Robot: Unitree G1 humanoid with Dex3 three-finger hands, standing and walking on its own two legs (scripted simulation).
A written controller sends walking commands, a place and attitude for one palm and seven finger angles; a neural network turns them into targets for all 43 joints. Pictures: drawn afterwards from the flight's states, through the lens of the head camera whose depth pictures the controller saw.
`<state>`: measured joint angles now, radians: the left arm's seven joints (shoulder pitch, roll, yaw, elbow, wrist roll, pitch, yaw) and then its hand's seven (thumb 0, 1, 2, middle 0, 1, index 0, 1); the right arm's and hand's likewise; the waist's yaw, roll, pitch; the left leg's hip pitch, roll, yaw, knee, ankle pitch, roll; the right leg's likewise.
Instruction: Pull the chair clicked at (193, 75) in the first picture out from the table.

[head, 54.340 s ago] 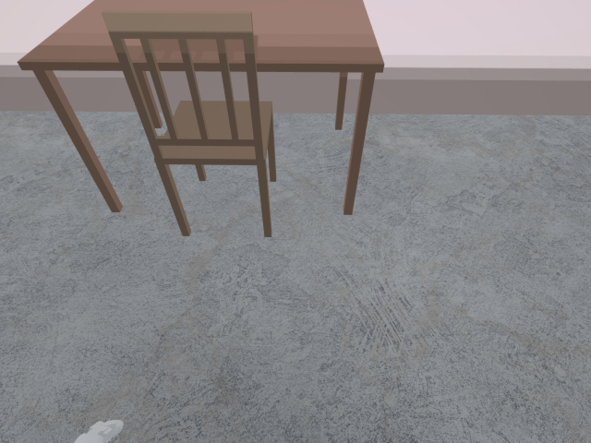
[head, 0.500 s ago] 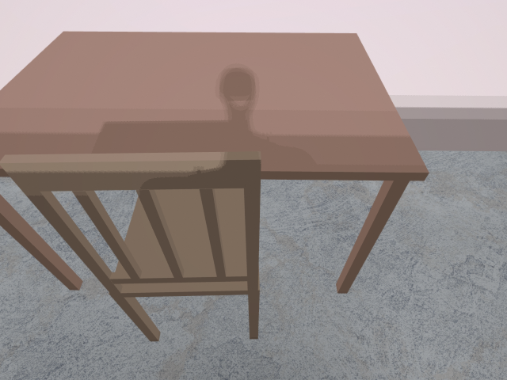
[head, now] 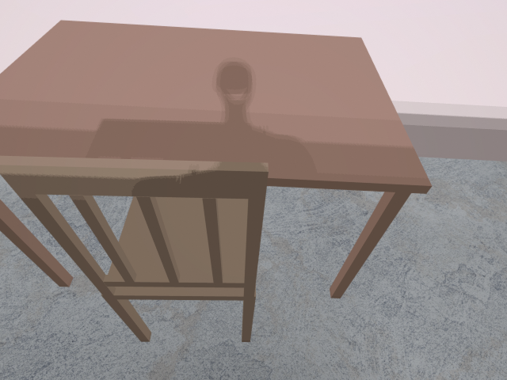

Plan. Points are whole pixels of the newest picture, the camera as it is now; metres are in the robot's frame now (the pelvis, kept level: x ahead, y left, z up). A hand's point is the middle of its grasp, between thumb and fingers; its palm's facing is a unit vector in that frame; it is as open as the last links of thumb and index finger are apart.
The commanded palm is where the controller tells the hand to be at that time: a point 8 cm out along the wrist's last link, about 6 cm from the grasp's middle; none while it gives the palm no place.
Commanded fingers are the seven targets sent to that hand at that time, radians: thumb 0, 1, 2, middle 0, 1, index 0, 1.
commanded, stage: come to a stop and stand still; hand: left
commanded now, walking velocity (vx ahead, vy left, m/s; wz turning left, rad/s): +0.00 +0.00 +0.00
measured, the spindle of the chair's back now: (162, 244) +0.37 +0.21 -0.08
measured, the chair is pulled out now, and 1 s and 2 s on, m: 0.04 0.04 0.04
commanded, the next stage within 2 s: look again from close up in 0.20 s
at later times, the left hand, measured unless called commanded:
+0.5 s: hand out of the picture +0.00 +0.17 -0.17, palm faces -0.01 -0.98 -0.20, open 7.4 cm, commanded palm none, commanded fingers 0.00 0.90 0.90 -0.20 -0.30 -0.20 -0.30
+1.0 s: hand out of the picture -0.02 +0.16 -0.17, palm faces -0.01 -0.98 -0.18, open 7.4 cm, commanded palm none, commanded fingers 0.00 0.90 0.90 -0.20 -0.30 -0.20 -0.30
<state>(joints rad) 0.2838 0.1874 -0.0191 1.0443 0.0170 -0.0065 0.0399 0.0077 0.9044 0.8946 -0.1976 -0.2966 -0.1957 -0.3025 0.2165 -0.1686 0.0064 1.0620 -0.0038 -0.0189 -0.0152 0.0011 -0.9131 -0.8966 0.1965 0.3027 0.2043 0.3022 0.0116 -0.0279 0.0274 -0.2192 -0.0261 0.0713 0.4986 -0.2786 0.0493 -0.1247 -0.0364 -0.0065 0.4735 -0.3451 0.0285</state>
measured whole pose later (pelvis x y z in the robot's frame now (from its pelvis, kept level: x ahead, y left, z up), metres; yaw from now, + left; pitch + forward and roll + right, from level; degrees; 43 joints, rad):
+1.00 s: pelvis +0.00 -0.01 +0.01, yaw -1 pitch +0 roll +0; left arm 0.32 0.17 -0.03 1.09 0.01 -0.02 0.04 0.01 0.91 0.89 -0.20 -0.30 -0.20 -0.30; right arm 0.25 -0.15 0.01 1.14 0.00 -0.03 -0.02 0.00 -0.92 -0.90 0.20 0.30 0.20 0.30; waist 0.01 -0.03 0.03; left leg -0.18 -0.01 0.08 0.42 -0.23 0.03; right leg -0.10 -0.02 0.00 0.41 -0.30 0.01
